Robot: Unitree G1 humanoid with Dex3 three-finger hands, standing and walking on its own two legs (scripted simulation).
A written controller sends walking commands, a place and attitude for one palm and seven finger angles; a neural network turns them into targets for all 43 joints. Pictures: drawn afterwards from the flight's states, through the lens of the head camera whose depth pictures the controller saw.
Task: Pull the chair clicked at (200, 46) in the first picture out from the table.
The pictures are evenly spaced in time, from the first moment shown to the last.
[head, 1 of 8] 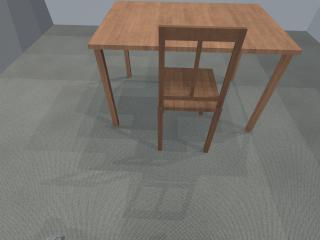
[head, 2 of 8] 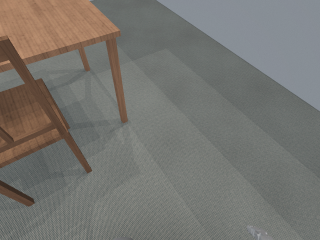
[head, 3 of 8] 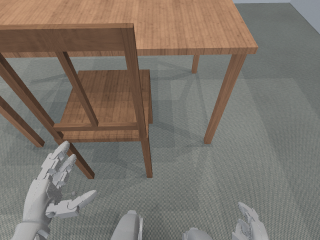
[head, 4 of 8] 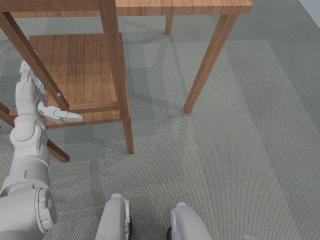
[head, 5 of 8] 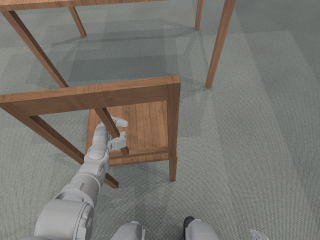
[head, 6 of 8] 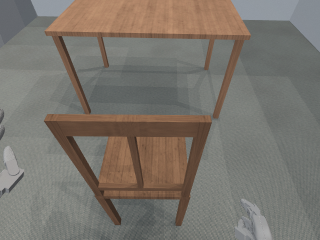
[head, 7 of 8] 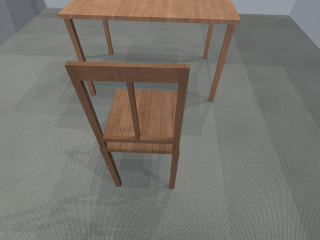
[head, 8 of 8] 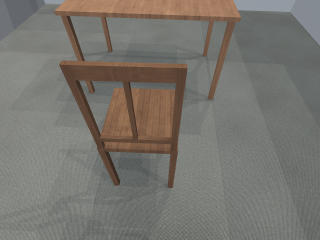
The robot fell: no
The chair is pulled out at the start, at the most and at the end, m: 0.00 0.63 0.63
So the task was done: yes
